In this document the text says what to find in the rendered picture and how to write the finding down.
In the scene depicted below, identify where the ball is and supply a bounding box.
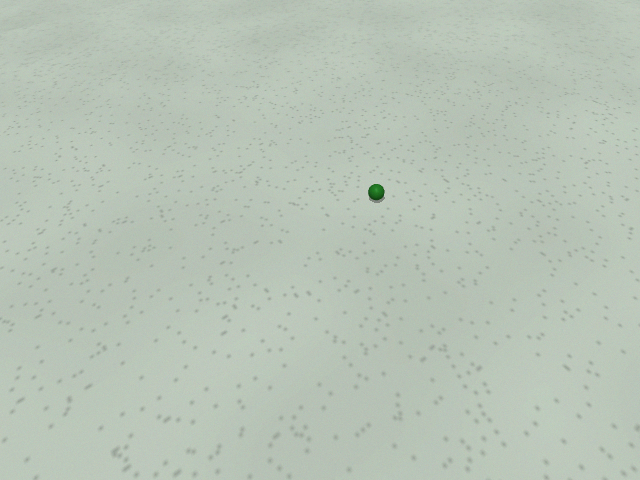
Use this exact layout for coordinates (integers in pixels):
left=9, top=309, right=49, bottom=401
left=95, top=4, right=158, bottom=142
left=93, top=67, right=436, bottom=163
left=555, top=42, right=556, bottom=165
left=368, top=184, right=384, bottom=200

